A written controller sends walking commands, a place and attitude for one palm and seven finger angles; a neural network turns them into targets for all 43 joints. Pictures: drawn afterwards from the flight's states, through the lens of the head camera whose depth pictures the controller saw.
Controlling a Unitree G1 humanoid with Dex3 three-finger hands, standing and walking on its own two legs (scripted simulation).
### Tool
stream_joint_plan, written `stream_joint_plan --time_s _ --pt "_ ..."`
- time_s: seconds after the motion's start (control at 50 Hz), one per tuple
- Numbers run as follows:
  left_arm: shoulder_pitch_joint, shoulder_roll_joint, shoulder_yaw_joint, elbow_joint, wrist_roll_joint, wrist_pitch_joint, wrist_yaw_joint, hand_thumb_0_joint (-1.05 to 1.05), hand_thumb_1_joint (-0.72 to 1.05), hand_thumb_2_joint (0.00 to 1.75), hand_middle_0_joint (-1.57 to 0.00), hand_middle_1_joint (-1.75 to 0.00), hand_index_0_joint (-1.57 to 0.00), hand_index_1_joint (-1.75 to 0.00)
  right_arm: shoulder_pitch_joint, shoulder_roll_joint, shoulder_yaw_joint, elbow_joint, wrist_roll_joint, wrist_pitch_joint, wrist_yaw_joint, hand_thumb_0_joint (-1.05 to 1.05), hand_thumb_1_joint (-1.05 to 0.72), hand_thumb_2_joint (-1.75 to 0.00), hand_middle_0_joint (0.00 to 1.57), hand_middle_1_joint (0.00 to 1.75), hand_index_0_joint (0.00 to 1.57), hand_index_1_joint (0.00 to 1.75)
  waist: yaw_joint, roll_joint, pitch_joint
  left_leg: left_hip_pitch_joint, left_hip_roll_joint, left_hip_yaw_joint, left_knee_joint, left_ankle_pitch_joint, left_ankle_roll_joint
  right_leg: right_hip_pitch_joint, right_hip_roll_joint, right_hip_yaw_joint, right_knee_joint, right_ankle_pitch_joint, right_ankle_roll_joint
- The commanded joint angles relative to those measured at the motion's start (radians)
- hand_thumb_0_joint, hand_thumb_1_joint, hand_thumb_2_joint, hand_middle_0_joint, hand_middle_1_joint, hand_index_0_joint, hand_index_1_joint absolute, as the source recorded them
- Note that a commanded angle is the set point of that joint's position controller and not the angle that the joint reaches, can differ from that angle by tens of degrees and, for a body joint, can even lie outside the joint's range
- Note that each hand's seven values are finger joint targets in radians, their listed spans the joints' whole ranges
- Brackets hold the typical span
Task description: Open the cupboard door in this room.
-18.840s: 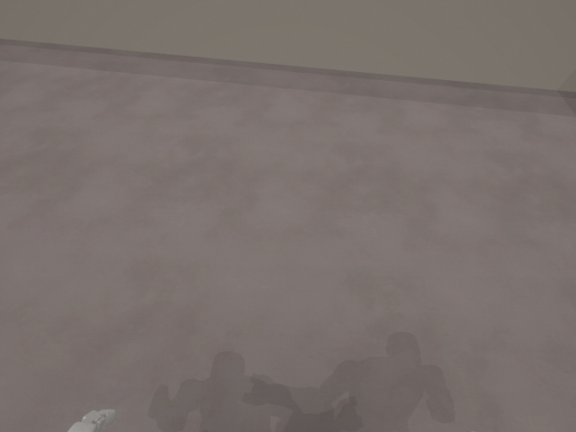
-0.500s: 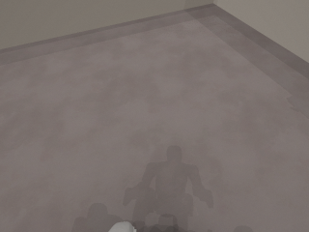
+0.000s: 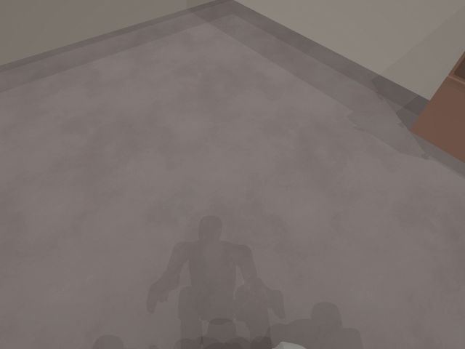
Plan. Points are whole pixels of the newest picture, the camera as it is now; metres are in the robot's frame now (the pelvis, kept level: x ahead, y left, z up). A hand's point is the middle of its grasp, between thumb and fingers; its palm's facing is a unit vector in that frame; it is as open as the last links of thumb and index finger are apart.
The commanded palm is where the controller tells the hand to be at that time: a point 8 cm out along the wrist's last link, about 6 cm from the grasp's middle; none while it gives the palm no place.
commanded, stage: turn or walk to find it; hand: left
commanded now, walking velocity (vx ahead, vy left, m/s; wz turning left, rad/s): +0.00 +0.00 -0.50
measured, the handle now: out of the picture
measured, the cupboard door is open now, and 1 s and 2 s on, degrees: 0 0 0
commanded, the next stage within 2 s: none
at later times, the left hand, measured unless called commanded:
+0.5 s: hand out of the picture +0.11 +0.14 -0.16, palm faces -0.19 -0.96 -0.22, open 7.4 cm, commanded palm none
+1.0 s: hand (197, 294) +0.25 +0.09 -0.17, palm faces -0.49 -0.86 -0.16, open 7.4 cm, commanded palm none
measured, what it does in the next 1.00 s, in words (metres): steps on the spot, turning right: right foot, then left foot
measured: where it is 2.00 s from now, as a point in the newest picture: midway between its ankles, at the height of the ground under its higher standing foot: (314, 291)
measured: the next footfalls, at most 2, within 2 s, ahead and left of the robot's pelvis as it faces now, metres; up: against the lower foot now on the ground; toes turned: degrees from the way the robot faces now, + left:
right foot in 0.10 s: +0.03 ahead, -0.14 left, +0.00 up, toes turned -9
left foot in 0.60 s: +0.06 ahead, +0.09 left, +0.00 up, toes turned -12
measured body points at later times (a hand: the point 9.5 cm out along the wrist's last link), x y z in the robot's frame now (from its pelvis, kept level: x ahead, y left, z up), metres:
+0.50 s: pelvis -0.01 -0.03 +0.00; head +0.03 -0.04 +0.45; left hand +0.12 +0.19 -0.14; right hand +0.02 -0.30 -0.14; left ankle +0.01 +0.11 -0.69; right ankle -0.01 -0.13 -0.74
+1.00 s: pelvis +0.09 -0.04 +0.00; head +0.13 -0.04 +0.45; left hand +0.27 +0.14 -0.16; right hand -0.09 -0.20 -0.14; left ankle +0.02 +0.10 -0.74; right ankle +0.09 -0.21 -0.67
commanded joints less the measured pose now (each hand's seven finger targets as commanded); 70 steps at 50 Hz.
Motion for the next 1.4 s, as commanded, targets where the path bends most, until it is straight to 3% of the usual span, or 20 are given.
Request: stream_joint_plan --time_s 0.0,0.04,0.08,0.12,0.22,0.44,0.52,0.56,0.58,0.6,0.64,0.74,0.98,1.06,1.08,1.1,1.12,1.14,1.26,1.38 --pt "-0.047 0.025 -0.006 -0.099 -0.008 -0.043 0.001 0.0 0.9 0.9 -0.2 -0.3 -0.2 -0.3 0.043 -0.227 -0.069 -0.032 0.001 -0.005 -0.006 0.0 -0.9 -0.9 0.2 0.3 0.2 0.3 -0.032 0.216 -0.113 0.122 0.261 -0.152 -0.051 0.498 0.122 0.042 0.027 -0.061 -0.229 0.011 -0.028" --pt "0.035 0.061 0.001 -0.069 -0.004 -0.057 0.004 0.0 0.9 0.9 -0.2 -0.3 -0.2 -0.3 0.029 -0.224 -0.07 -0.029 0.008 -0.001 -0.001 0.0 -0.9 -0.9 0.2 0.3 0.2 0.3 0.016 0.142 -0.144 0.028 0.217 -0.076 0.098 0.394 0.044 0.235 0.033 -0.078 -0.469 0.252 -0.045" --pt "0.137 0.247 0.037 -0.037 0.002 -0.077 0.03 0.0 0.9 0.9 -0.2 -0.3 -0.2 -0.3 -0.018 -0.095 -0.032 -0.097 0.013 0.007 0.005 0.0 -0.9 -0.9 0.2 0.3 0.2 0.3 0.073 -0.335 -0.151 -0.413 0.012 -0.04 0.507 -0.351 -0.073 0.471 -0.342 0.423 -0.569 0.783 -0.203" --pt "0.103 0.204 0.038 -0.049 -0.01 -0.069 0.048 0.0 0.9 0.9 -0.2 -0.3 -0.2 -0.3 -0.05 -0.125 -0.035 -0.094 0.015 0.031 -0.011 0.0 -0.9 -0.9 0.2 0.3 0.2 0.3 0.061 -0.244 -0.135 -0.413 0.026 -0.219 0.646 -0.286 -0.053 0.367 -0.309 0.344 -0.584 0.696 -0.272" --pt "-0.034 0.14 0.01 -0.09 -0.01 -0.073 0.04 0.0 0.9 0.9 -0.2 -0.3 -0.2 -0.3 -0.002 -0.14 -0.04 -0.038 0.006 0.037 0.0 0.0 -0.9 -0.9 0.2 0.3 0.2 0.3 -0.001 -0.11 -0.105 -0.343 0.012 -0.205 0.626 -0.086 -0.082 0.279 -0.173 0.217 -0.568 0.592 -0.212" --pt "0.02 0.162 0.022 -0.069 0.0 -0.07 0.034 0.0 0.9 0.9 -0.2 -0.3 -0.2 -0.3 -0.082 -0.14 -0.03 -0.085 0.012 0.019 -0.006 0.0 -0.9 -0.9 0.2 0.3 0.2 0.3 0.032 -0.128 -0.12 -0.264 -0.031 -0.204 0.346 -0.14 -0.083 0.286 -0.162 0.383 -0.6 0.385 -0.263" --pt "-0.039 0.168 0.024 -0.086 -0.004 -0.069 0.021 0.0 0.9 0.9 -0.2 -0.3 -0.2 -0.3 0.019 -0.142 -0.026 -0.069 0.012 -0.01 -0.003 0.0 -0.9 -0.9 0.2 0.3 0.2 0.3 -0.014 -0.146 -0.133 -0.02 -0.07 -0.168 0.053 -0.095 -0.055 0.139 -0.101 0.409 -0.587 0.071 -0.229" --pt "-0.073 0.089 0.006 -0.113 -0.011 -0.066 0.012 0.0 0.9 0.9 -0.2 -0.3 -0.2 -0.3 0.163 -0.22 -0.04 -0.029 0.006 -0.032 -0.014 0.0 -0.9 -0.9 0.2 0.3 0.2 0.3 -0.089 0.11 -0.161 0.314 0.096 -0.336 -0.219 -0.201 -0.012 -0.172 0.058 0.264 -0.339 -0.123 -0.134" --pt "-0.072 0.036 -0.004 -0.137 -0.014 -0.066 0.002 0.0 0.9 0.9 -0.2 -0.3 -0.2 -0.3 0.189 -0.321 -0.062 -0.037 -0.005 -0.03 -0.014 0.0 -0.9 -0.9 0.2 0.3 0.2 0.3 -0.098 0.384 -0.108 0.32 0.346 -0.656 -0.35 -0.443 0.061 -0.354 0.157 0.075 -0.065 -0.177 -0.073" --pt "-0.135 0.077 0.006 -0.154 0.0 -0.064 -0.002 0.0 0.9 0.9 -0.2 -0.3 -0.2 -0.3 0.163 -0.332 -0.062 -0.043 0.0 -0.026 -0.015 0.0 -0.9 -0.9 0.2 0.3 0.2 0.3 -0.104 0.288 -0.005 0.149 0.43 -0.693 -0.414 -0.527 0.116 -0.357 0.062 0.107 0.063 -0.107 -0.073" --pt "-0.077 0.095 0.024 -0.114 0.009 -0.062 -0.02 0.0 0.9 0.9 -0.2 -0.3 -0.2 -0.3 0.053 -0.24 -0.038 -0.069 0.001 -0.038 -0.013 0.0 -0.9 -0.9 0.2 0.3 0.2 0.3 -0.023 0.227 0.02 0.067 0.323 -0.551 -0.413 -0.432 0.086 -0.314 0.031 0.084 0.193 0.028 -0.057" --pt "-0.005 0.025 0.008 -0.058 0.011 -0.064 -0.029 0.0 0.9 0.9 -0.2 -0.3 -0.2 -0.3 0.137 -0.156 -0.017 -0.029 0.01 -0.072 -0.013 0.0 -0.9 -0.9 0.2 0.3 0.2 0.3 -0.005 0.12 0.018 0.135 0.183 -0.225 -0.336 0.013 0.023 -0.33 0.02 0.037 0.329 0.256 -0.034" --pt "-0.267 -0.044 -0.032 -0.12 0.003 -0.083 -0.034 0.0 0.9 0.9 -0.2 -0.3 -0.2 -0.3 0.366 -0.121 -0.024 0.105 -0.009 -0.079 -0.015 0.0 -0.9 -0.9 0.2 0.3 0.2 0.3 -0.093 0.163 0.086 0.317 0.242 -0.056 -0.249 0.5 0.1 -0.352 -0.018 -0.11 -0.112 0.203 -0.061" --pt "-0.053 -0.01 -0.023 -0.052 0.002 -0.107 -0.017 0.0 0.9 0.9 -0.2 -0.3 -0.2 -0.3 0.308 -0.166 -0.036 0.11 0.004 -0.078 -0.01 0.0 -0.9 -0.9 0.2 0.3 0.2 0.3 0.016 0.189 -0.05 0.288 0.233 0.041 0.013 1.002 0.063 0.026 0.085 -0.177 -0.3 0.18 -0.138" --pt "0.109 0.026 -0.01 0.001 0.007 -0.119 -0.012 0.0 0.9 0.9 -0.2 -0.3 -0.2 -0.3 0.272 -0.178 -0.038 0.104 0.01 -0.079 -0.009 0.0 -0.9 -0.9 0.2 0.3 0.2 0.3 0.1 0.148 -0.143 0.221 0.205 0.062 0.203 0.948 0.028 0.253 0.098 -0.175 -0.396 0.282 -0.152" --pt "0.265 0.128 0.017 0.053 0.014 -0.133 0.0 0.0 0.9 0.9 -0.2 -0.3 -0.2 -0.3 0.27 -0.148 -0.032 0.091 0.022 -0.08 0.006 0.0 -0.9 -0.9 0.2 0.3 0.2 0.3 0.168 -0.002 -0.26 -0.06 0.158 0.068 0.463 0.613 -0.009 0.607 -0.048 -0.006 -0.4 0.332 -0.201" --pt "0.369 0.226 0.038 0.085 0.001 -0.137 0.018 0.0 0.9 0.9 -0.2 -0.3 -0.2 -0.3 0.28 -0.072 -0.015 0.059 0.033 -0.08 0.006 0.0 -0.9 -0.9 0.2 0.3 0.2 0.3 0.175 -0.22 -0.385 -0.356 -0.037 0.0 0.775 -0.273 -0.06 0.824 -0.336 0.486 -0.462 0.457 -0.311" --pt "0.322 0.253 0.044 0.075 -0.025 -0.127 0.03 0.0 0.9 0.9 -0.2 -0.3 -0.2 -0.3 0.208 -0.092 -0.017 0.021 0.04 -0.069 -0.001 0.0 -0.9 -0.9 0.2 0.3 0.2 0.3 0.148 -0.148 -0.35 -0.417 -0.026 -0.152 0.925 -0.3 -0.029 0.746 -0.403 0.579 -0.565 0.515 -0.346" --pt "0.022 0.054 -0.018 0.036 -0.012 -0.155 0.031 0.0 0.9 0.9 -0.2 -0.3 -0.2 -0.3 0.226 -0.024 -0.016 0.088 -0.002 -0.026 0.012 0.0 -0.9 -0.9 0.2 0.3 0.2 0.3 -0.034 -0.012 -0.037 -0.308 0.083 -0.194 0.754 0.023 -0.037 0.146 -0.198 0.166 -0.675 0.372 -0.222" --pt "0.099 0.021 -0.028 0.065 -0.011 -0.175 0.029 0.0 0.9 0.9 -0.2 -0.3 -0.2 -0.3 0.098 -0.048 -0.02 0.038 -0.006 -0.019 0.026 0.0 -0.9 -0.9 0.2 0.3 0.2 0.3 -0.022 -0.128 0.007 -0.437 0.076 -0.189 0.585 0.139 -0.07 0.204 -0.147 0.122 -0.728 0.403 -0.218"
